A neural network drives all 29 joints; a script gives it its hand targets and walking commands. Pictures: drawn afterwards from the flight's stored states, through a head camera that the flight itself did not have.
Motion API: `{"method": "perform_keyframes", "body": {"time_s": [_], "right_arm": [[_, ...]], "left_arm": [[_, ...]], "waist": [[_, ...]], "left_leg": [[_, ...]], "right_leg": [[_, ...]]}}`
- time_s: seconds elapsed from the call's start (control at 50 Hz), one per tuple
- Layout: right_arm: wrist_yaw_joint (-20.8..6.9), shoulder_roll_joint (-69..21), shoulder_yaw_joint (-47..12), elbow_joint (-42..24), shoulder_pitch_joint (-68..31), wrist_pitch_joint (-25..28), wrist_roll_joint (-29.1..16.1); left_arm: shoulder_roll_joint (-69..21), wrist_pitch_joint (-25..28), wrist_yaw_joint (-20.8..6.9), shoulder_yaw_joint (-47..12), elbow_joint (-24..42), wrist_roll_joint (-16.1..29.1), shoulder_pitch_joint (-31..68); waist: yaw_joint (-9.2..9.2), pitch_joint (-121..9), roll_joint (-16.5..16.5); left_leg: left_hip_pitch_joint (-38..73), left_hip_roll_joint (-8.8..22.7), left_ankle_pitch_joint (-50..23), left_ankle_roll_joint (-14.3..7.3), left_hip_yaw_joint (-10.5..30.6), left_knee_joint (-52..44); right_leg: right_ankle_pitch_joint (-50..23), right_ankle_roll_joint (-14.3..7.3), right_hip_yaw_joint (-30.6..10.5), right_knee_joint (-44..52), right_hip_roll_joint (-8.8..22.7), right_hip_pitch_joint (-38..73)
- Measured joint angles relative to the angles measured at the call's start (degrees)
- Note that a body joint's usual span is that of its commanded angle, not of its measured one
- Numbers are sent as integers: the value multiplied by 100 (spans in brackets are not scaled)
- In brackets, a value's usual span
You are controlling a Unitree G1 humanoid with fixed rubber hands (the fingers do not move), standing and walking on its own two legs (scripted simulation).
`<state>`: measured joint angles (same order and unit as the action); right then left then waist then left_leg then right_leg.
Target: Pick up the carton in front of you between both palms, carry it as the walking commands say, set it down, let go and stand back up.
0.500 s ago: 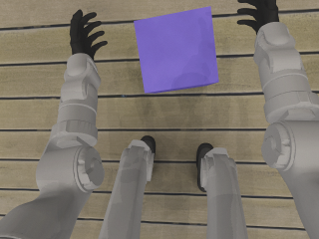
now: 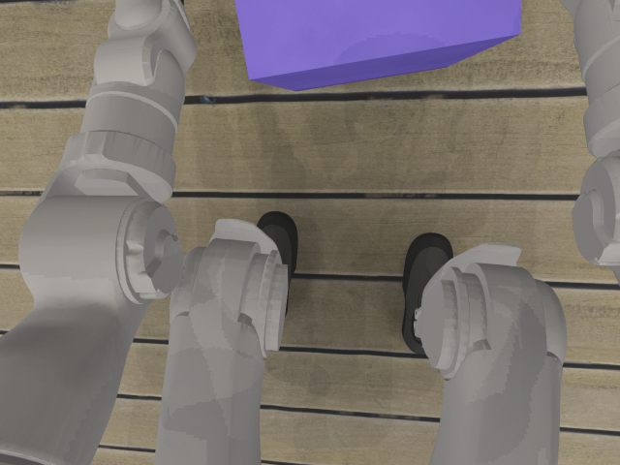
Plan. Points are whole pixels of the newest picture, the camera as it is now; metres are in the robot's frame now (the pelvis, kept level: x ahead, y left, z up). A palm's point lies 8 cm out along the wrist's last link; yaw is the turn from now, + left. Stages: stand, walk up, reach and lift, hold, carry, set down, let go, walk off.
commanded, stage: reach and lift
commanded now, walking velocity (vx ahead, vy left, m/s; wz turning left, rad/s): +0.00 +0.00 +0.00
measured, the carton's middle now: out of the picture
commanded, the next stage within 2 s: none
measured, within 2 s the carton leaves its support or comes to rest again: leaves its support in 0.88 s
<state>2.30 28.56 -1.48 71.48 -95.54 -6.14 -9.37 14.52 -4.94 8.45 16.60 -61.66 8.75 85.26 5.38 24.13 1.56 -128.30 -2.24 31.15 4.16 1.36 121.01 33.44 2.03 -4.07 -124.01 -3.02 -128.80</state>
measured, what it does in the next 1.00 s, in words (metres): stands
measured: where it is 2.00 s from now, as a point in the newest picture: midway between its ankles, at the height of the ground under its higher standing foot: (345, 299)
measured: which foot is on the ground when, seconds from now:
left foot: down 0.00-1.00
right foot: down 0.00-1.00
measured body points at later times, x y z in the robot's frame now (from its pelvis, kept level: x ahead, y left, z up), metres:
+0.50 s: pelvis +0.00 +0.00 -0.01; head +0.38 -0.02 +0.22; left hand +0.55 +0.17 -0.19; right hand +0.59 -0.14 -0.20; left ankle +0.12 +0.13 -0.35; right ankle +0.10 -0.12 -0.35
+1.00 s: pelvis +0.01 +0.00 -0.01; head +0.36 -0.03 +0.27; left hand +0.54 +0.16 -0.14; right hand +0.57 -0.14 -0.15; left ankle +0.12 +0.14 -0.35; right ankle +0.10 -0.13 -0.35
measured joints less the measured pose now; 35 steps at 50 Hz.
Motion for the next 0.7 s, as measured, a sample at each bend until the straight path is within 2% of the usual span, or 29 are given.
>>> {"method": "perform_keyframes", "body": {"time_s": [0.18, 0.38, 0.48, 0.6, 0.7], "right_arm": [[109, -55, -336, -274, 343, 186, -325], [135, -282, -152, -79, 314, 150, -141], [119, -356, -252, -17, 142, 131, -192], [186, -469, -189, 162, -135, 87, -23], [100, -631, 328, 84, -81, -187, 505]], "left_arm": [[41, 247, 36, -283, -54, 269, -166], [-5, 224, 6, -286, -175, 234, -194], [-63, 200, 0, -371, -204, 260, 13], [-239, 113, 122, -90, -203, -43, 256], [-259, -282, -101, 360, 39, -527, 158]], "waist": [[-48, -28, -10], [-50, -203, -65], [-61, -48, -57], [-72, 143, -62], [-99, 39, -121]], "left_leg": [[-63, 58, 235, -37, -38, 406], [-124, 59, 76, -20, -40, 283], [-61, 63, -7, -24, -34, 197], [40, 52, -16, -13, -8, 185], [24, 26, 80, 29, 23, 305]], "right_leg": [[270, -33, 29, -421, 64, -50], [111, -57, 34, -316, 70, -128], [23, -57, 42, -224, 66, -66], [-8, -50, 50, -198, 31, 29], [68, -75, 61, -320, -1, -5]]}}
